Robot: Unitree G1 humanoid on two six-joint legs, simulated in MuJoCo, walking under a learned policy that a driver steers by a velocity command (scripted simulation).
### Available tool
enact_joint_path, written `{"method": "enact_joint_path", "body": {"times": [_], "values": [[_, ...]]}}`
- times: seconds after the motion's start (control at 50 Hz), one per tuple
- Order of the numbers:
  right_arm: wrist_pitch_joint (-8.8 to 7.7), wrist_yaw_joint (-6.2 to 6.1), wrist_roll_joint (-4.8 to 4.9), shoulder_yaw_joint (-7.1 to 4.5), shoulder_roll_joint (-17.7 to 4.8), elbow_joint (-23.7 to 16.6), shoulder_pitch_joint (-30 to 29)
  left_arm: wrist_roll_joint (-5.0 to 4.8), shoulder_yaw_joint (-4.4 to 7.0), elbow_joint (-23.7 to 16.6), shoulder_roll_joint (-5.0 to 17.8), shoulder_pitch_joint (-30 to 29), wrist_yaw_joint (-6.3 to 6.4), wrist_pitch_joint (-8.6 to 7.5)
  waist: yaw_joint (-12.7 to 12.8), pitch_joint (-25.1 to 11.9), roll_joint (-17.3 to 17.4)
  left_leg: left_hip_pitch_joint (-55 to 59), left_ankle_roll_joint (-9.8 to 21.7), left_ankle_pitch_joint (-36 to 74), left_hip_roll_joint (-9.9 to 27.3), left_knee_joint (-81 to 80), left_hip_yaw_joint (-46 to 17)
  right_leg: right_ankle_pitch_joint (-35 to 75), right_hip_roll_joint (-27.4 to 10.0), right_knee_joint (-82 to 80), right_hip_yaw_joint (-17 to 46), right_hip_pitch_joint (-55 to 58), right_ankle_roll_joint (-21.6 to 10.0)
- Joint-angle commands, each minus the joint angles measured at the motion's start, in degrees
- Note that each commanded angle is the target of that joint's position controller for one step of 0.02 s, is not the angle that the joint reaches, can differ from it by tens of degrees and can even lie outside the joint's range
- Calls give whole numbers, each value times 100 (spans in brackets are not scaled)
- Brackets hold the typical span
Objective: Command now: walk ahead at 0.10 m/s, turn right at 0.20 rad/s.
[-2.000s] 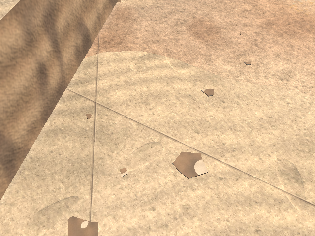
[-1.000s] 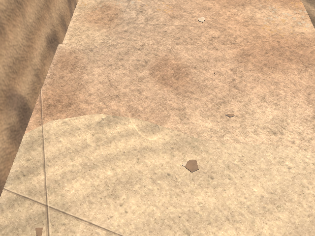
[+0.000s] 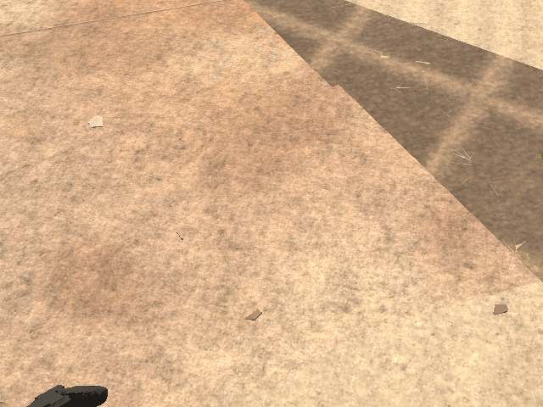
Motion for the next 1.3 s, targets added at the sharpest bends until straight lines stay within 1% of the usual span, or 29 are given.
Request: {"method": "enact_joint_path", "body": {"times": [0.02, 0.08, 0.12, 0.22, 0.34, 0.36, 0.38, 0.4, 0.42, 0.46, 0.5, 0.6, 0.72, 0.76, 0.78, 0.8, 0.82, 0.84, 0.86, 0.9, 1.0, 1.06, 1.12, 1.18, 1.2, 1.22, 1.24, 1.26, 1.3], "values": [[98, -55, -18, -80, -564, -206, 265, -29, 65, -186, 399, 344, 51, -77, 169, -1539, -235, -1139, -39, 364, 468, 104, -514, 2069, -1668, -1143, 1683, 2086, -1088], [273, -118, -32, -34, -339, 34, 735, 184, 32, 16, 378, -63, 84, -160, -179, -1311, -649, 196, -200, 982, 356, -844, -300, 2026, -1310, -1540, 781, 830, -996], [278, -154, -50, 20, -242, 30, 561, 203, 41, 173, 383, -86, 136, -203, -65, -1264, -701, 410, -217, 1278, 356, -1592, -313, 1686, -1315, -1594, 587, 889, -965], [358, -192, 9, -94, -555, -254, 28, 107, 157, 401, 718, 9, 300, -41, 238, -885, -737, -46, -84, 1122, 282, -1811, -166, -113, -1758, -1784, 954, 1255, -1020], [346, -21, -20, -121, -322, -187, 530, -98, 199, 538, 667, -173, 398, 122, -91, -940, -618, 615, 314, 1813, -31, -3426, 257, 951, -1704, -928, 468, 1667, -621], [338, 0, -76, -170, -522, -207, 611, -163, 205, 623, 575, 20, 409, 141, -90, -827, -294, 857, 555, 2599, 115, -4179, -190, 531, -1398, -381, 156, 1460, -210], [326, -71, -99, -321, -1176, -295, 633, 7, 157, 498, 295, 137, 394, 120, 213, -863, 1175, 1423, 1076, 4328, 1301, -4489, -1850, -632, -673, 1052, -591, 474, 389], [303, -58, -176, -351, -1349, -393, 613, 66, 153, 252, 299, -519, 419, 83, -116, -567, 1801, 1567, 2049, 5252, 2025, -4795, -2969, -2800, 197, 1980, -384, -802, 677], [198, -41, -294, -322, -1209, -442, 726, 61, 197, 233, 416, -692, 414, 68, -240, -776, 1181, 1606, 2197, 5109, 1921, -4804, -2903, -2997, 71, 2915, 230, -952, 662], [98, -78, -117, -311, -1001, -535, 236, -14, 256, 460, 437, -367, 429, 114, 75, -814, 588, 1775, 1615, 5021, 1337, -4544, -2090, -2223, -118, 3142, 445, -1099, 676], [139, -155, 24, -257, -807, -597, 112, 2, 273, 491, 455, -348, 459, 116, 152, -932, 636, 1805, 1479, 5324, 1136, -4466, -1883, -1781, -138, 3052, 455, -904, 796], [287, -270, 30, -347, -938, -673, 317, -85, 186, 464, 260, -526, 406, 21, 8, -1082, 736, 2052, 1448, 4997, 925, -4353, -1936, -1305, -26, 1628, 442, -503, 946], [409, -211, 44, -395, -1011, -889, -7, -135, 223, 541, 467, -321, 266, -68, 18, -981, 1028, 1471, 1444, 4449, 829, -4301, -2592, -1268, 118, 318, 469, 555, 869], [446, -227, 109, -377, -961, -975, -236, -133, 256, 643, 505, 2, 210, -133, 227, -980, 1015, 1345, 1236, 4074, 629, -4101, -2742, -625, 121, -734, 412, 1116, 752], [457, -251, 126, -349, -876, -1023, -288, -111, 291, 722, 571, 189, 198, -156, 313, -989, 910, 1091, 1028, 3542, 430, -3936, -2694, 41, -18, -1325, 414, 1620, 650], [452, -257, 52, -279, -637, -1058, -110, -29, 365, 729, 875, 367, 224, -149, 236, -1185, 310, 473, 742, 2352, 90, -3270, -2366, 502, -866, -1416, 1070, 2385, 349], [404, -223, -3, -210, -347, -1110, 277, 77, 430, 655, 1316, 196, 269, -86, -139, -1081, -1305, -730, 360, -14, -907, -2119, -1318, 2083, -2051, -1366, 2392, 2829, -427], [342, -213, -30, -344, -809, -1115, 290, 219, 386, 610, 1129, 231, 240, -103, 32, -1071, -1414, -1117, 102, -653, -693, -795, -1106, 2222, -2717, -1497, 3044, 2449, -1164], [350, -202, 27, -471, -1149, -1011, 306, 188, 287, 525, 826, -12, 248, -133, -28, -896, -926, -1124, 13, -253, -469, -122, -1133, 1851, -2445, -1505, 2536, 2221, -1146], [475, -224, 32, -496, -1022, -868, 358, 32, 200, 471, 552, -388, 289, -123, -87, -643, -760, -1237, -163, 459, -345, 271, -967, 1140, -1782, -1478, 1550, 2047, -716], [484, -137, 79, -305, -516, -1279, -229, 51, 212, 637, 714, 157, 439, -12, 351, -686, -960, -1361, -398, 977, -144, -590, -514, 1573, -1691, -1541, 857, 2564, -895], [458, -80, 0, -196, -348, -1380, -249, 0, 269, 651, 936, 110, 370, 27, 368, -884, -995, -599, -316, 820, -57, -1591, -307, 1818, -1768, -1448, 642, 2471, -929], [473, -47, 3, -201, -440, -1348, -119, -83, 278, 707, 1047, 101, 266, 44, 347, -880, -1075, 58, -180, 991, -173, -2490, -41, 1918, -1817, -1320, 595, 2293, -897], [476, 11, 13, -192, -366, -1078, 429, -221, 191, 853, 912, 158, 180, 28, 61, -885, -859, 1502, 233, 1931, -393, -4159, 240, -285, -1615, -1142, 465, 1496, -527], [466, -13, 31, -209, -431, -980, 708, -147, 69, 941, 597, 279, 129, -20, -35, -963, -563, 2318, 387, 1931, -233, -4364, -76, -1180, -1381, -805, 257, 899, -192], [444, -88, 17, -270, -802, -934, 1176, 89, -120, 843, 63, 195, 36, -86, -86, -1191, 743, 3114, 759, 2128, 1026, -4653, -1713, -2359, -823, 825, -392, -54, 333], [336, -22, -81, -405, -1421, -956, 1372, -24, -24, 551, 364, -215, 88, -142, -336, -790, 1489, 2587, 1832, 662, 2052, -5403, -3491, -3070, -272, 1880, -335, -1326, 518], [165, 10, -117, -346, -1163, -974, 1218, -174, 124, 518, 838, -433, 121, -190, -389, -398, 1012, 2236, 2033, -271, 1951, -5689, -3608, -2725, -554, 2612, 153, -1553, 478], [-29, -25, -79, -219, -755, -962, 788, -213, 199, 745, 881, -144, 98, -233, -89, 10, 1036, 2013, 1564, -447, 1430, -5842, -2762, -1714, -785, 2700, 270, -1675, 336]]}}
